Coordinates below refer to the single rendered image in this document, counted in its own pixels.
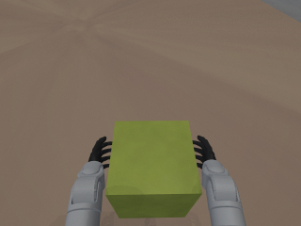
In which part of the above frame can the carton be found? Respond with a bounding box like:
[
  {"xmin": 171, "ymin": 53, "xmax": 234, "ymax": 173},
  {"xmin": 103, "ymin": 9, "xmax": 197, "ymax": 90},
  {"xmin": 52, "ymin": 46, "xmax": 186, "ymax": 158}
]
[{"xmin": 105, "ymin": 121, "xmax": 202, "ymax": 218}]

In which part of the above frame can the robot right hand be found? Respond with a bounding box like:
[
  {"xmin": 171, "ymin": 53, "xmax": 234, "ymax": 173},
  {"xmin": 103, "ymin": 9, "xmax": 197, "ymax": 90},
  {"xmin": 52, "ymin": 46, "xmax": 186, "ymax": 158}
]
[{"xmin": 192, "ymin": 136, "xmax": 216, "ymax": 169}]

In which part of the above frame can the robot left forearm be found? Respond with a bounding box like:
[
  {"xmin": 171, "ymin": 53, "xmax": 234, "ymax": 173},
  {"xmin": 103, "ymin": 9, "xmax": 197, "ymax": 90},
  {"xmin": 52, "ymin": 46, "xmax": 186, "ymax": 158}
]
[{"xmin": 65, "ymin": 161, "xmax": 105, "ymax": 226}]

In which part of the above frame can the robot right forearm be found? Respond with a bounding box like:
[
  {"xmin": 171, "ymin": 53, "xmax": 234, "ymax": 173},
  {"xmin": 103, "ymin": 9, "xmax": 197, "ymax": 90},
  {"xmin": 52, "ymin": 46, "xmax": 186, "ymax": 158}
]
[{"xmin": 201, "ymin": 159, "xmax": 246, "ymax": 226}]

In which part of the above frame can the robot left hand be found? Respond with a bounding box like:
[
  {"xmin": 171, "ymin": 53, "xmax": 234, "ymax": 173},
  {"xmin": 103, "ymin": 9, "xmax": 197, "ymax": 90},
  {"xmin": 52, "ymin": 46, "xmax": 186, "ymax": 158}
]
[{"xmin": 88, "ymin": 137, "xmax": 113, "ymax": 169}]

